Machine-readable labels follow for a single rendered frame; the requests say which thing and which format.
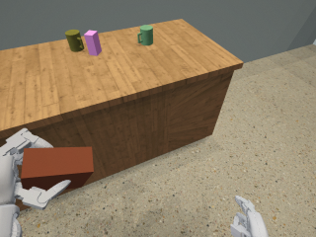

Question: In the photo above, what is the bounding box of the left robot hand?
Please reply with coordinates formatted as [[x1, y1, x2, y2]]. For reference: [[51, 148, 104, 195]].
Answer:
[[0, 127, 71, 210]]

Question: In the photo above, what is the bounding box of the sponge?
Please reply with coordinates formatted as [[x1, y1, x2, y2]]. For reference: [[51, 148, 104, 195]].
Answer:
[[21, 146, 94, 191]]

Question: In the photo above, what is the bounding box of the right robot hand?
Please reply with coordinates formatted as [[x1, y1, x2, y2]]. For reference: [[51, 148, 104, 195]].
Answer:
[[230, 196, 269, 237]]

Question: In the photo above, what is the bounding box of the robot left forearm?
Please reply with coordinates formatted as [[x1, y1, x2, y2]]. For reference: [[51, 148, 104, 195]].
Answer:
[[0, 203, 23, 237]]

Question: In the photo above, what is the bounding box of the table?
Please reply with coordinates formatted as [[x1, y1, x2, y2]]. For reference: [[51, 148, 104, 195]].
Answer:
[[0, 19, 244, 211]]

